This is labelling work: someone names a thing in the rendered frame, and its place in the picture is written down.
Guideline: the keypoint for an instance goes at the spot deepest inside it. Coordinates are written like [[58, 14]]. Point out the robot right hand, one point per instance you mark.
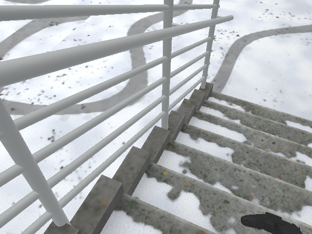
[[270, 222]]

